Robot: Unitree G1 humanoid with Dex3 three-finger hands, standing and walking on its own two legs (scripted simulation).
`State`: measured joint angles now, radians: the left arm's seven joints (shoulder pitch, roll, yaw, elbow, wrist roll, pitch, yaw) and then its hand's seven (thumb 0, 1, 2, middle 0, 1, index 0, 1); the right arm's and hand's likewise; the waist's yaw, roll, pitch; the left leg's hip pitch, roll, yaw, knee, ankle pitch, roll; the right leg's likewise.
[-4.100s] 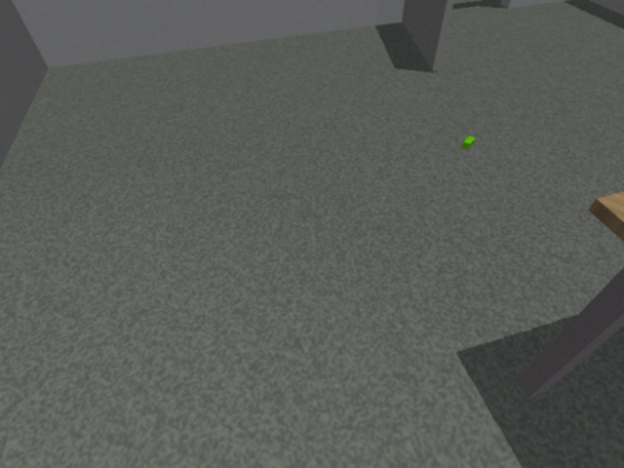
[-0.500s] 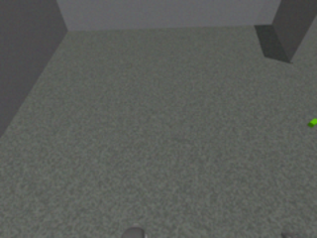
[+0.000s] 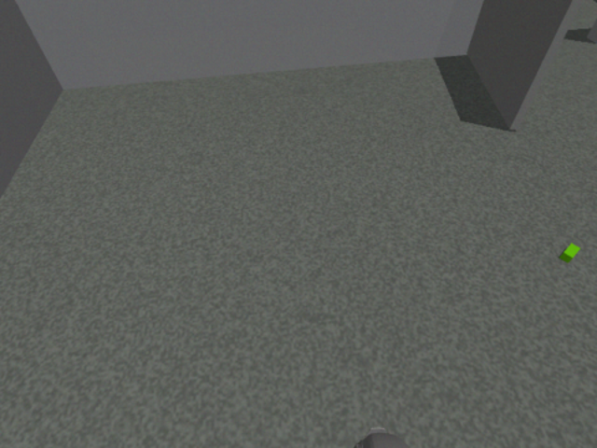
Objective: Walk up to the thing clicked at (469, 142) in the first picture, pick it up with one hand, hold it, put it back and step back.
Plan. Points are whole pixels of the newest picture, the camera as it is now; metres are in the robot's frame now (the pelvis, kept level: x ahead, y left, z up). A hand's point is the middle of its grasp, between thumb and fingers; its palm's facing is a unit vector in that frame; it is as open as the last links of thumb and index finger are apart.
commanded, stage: walk up
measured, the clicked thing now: (569, 253) +0.91 -1.10 -0.75
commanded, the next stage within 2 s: none
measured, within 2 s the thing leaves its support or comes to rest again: neither
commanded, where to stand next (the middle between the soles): +0.57 -0.01 m, yaw +1 degrees
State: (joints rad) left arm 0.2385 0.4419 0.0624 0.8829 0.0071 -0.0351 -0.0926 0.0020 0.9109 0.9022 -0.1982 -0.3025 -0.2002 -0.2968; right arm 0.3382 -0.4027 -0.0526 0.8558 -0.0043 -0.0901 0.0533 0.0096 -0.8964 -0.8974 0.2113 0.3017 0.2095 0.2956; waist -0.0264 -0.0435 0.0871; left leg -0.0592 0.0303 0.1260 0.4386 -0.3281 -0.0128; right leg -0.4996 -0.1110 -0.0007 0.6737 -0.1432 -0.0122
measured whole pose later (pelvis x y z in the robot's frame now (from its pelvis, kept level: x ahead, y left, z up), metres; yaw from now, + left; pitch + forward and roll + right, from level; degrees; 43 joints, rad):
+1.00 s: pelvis +0.35 -0.01 +0.00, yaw +1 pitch -3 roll +1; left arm 0.31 0.43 0.06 0.89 0.01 -0.03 -0.07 0.00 0.91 0.90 -0.20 -0.30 -0.20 -0.30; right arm 0.32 -0.39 -0.04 0.82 -0.01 -0.08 0.05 0.01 -0.90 -0.90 0.21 0.30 0.21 0.30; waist -0.01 -0.04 0.09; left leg -0.14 0.01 0.10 0.47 -0.28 0.03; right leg -0.48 -0.11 0.00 0.78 -0.25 0.00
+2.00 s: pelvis +0.50 -0.01 +0.00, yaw +1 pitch -3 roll -1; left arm 0.21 0.37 0.00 1.09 0.00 -0.02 -0.01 0.00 0.91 0.90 -0.20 -0.30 -0.20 -0.30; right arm 0.09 -0.36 0.00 1.04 0.00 -0.01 0.03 0.01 -0.90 -0.90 0.21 0.30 0.21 0.30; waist 0.02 0.03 0.06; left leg -0.30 0.06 0.04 0.54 -0.18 -0.01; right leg -0.18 -0.02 -0.02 0.55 -0.31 0.02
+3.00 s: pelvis +0.52 +0.01 +0.01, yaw +0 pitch -2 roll +0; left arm 0.11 0.35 0.01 1.16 0.01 0.00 -0.01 0.00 0.91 0.90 -0.20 -0.30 -0.20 -0.30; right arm 0.05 -0.34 -0.01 1.16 -0.01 -0.02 0.02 0.01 -0.90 -0.90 0.21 0.30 0.21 0.29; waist 0.00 -0.01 0.05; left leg -0.19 0.03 0.06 0.34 -0.12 0.00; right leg -0.06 -0.04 -0.01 0.31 -0.22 0.04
